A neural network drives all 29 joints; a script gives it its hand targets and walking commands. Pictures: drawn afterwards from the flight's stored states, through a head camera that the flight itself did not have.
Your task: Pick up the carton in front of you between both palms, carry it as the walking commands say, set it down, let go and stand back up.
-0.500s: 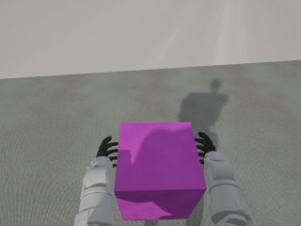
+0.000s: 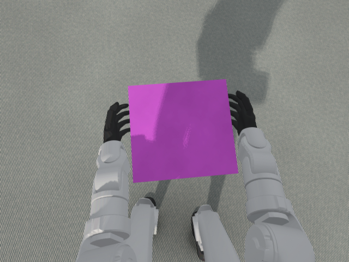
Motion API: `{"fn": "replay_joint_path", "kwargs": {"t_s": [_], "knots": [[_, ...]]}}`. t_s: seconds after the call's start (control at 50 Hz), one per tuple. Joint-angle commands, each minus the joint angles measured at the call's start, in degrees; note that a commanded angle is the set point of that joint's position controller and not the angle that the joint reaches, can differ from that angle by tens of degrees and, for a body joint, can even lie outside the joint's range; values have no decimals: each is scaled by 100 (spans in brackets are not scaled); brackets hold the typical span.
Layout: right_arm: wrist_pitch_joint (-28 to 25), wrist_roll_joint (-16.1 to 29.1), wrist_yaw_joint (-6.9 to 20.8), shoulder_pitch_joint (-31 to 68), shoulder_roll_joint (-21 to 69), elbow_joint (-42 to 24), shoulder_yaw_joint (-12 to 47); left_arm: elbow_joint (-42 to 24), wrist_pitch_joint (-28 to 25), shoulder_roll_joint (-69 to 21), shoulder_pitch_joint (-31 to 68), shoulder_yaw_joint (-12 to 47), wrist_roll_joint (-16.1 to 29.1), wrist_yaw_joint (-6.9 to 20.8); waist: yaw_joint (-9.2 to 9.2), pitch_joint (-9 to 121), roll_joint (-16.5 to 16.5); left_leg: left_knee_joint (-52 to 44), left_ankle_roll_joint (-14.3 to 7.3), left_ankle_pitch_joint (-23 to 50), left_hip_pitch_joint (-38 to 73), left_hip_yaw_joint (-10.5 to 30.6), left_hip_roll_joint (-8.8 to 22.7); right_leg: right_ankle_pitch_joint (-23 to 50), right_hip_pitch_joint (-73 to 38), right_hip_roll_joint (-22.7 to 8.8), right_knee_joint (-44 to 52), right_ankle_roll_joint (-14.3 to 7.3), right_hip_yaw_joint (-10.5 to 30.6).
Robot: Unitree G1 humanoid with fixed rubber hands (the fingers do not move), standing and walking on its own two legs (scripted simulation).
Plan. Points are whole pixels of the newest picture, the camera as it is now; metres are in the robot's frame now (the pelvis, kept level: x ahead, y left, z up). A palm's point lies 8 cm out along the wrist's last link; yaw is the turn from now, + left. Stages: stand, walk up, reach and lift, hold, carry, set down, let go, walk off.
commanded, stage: set down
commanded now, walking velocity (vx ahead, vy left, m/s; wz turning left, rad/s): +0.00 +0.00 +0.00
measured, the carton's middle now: (178, 137) +0.41 +0.01 -0.15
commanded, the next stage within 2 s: none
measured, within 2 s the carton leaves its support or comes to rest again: rests again in 1.72 s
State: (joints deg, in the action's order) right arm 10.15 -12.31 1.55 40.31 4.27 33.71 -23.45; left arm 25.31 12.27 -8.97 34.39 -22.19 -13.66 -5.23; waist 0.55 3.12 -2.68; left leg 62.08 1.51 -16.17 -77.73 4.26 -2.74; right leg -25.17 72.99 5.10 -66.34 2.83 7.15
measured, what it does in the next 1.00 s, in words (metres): lowers itself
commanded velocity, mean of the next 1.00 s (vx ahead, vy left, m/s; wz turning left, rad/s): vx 0.00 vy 0.00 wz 0.00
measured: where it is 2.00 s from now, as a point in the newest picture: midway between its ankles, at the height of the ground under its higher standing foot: (173, 237)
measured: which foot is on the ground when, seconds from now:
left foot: down 0.00-1.00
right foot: down 0.00-1.00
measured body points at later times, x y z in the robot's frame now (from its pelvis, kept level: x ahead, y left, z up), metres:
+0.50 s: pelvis -0.01 -0.01 -0.12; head +0.26 +0.01 +0.24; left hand +0.44 +0.18 -0.23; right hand +0.47 -0.12 -0.22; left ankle +0.10 +0.12 -0.63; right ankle +0.04 -0.14 -0.63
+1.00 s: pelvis -0.04 +0.00 -0.23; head +0.30 +0.03 +0.06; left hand +0.47 +0.21 -0.38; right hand +0.50 -0.09 -0.37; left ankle +0.10 +0.12 -0.63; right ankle +0.04 -0.14 -0.63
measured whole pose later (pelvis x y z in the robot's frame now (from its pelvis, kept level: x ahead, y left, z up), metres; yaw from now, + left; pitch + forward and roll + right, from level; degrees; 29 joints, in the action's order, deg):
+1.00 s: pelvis -0.04 +0.00 -0.23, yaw -4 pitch +47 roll -4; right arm 11.4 -6.9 -7.7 71.4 -3.4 49.4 -22.1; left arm 43.7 14.4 7.5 66.9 -24.6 -9.4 -3.2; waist 4.8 -1.7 -4.3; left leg 108.9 4.6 -24.4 -131.0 6.9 -5.6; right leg -35.1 125.0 11.7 -112.8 6.0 4.4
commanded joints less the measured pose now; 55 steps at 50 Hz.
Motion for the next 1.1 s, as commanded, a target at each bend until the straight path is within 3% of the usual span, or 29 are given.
{"fn": "replay_joint_path", "kwargs": {"t_s": [0.0,0.1,0.22,0.5,0.9,1.04,1.08], "knots": [[116,481,1165,2853,5512,251,3313,132,-25,-5045,3570,3635,543,1266,128,5637,235,208,99,1294,4022,-480,-515,998,-427,540,476,-93,-647],[408,358,1074,2956,5601,763,2902,659,248,-4856,3663,3106,405,1550,208,5184,170,623,43,786,2631,-628,-560,679,119,533,196,-43,-620],[285,374,810,3293,5510,957,2692,1089,141,-4517,3919,2618,344,1673,303,5403,29,1239,11,998,1551,-684,-568,990,629,567,-341,44,-636],[-24,789,268,4360,5020,655,3050,1120,-59,-3965,4765,2663,782,1488,540,6447,86,2546,172,1201,718,-810,-558,874,1685,767,-1831,98,-933],[45,910,214,6136,4217,1436,2409,1538,44,-3209,6499,2300,966,1455,719,6047,258,3862,207,530,-83,-933,-402,-97,3449,839,-3442,-8,-1278],[0,1175,206,6650,3972,1601,2508,1659,-27,-2801,6995,2272,1137,1524,859,5921,190,4377,186,681,-335,-995,-303,-31,3585,804,-3954,-4,-1313],[0,1190,213,6846,3977,1529,2564,1549,-70,-2744,7326,2286,1266,1577,976,5839,-6,4471,173,679,-799,-1005,-307,-16,3448,776,-4089,-23,-1295]]}}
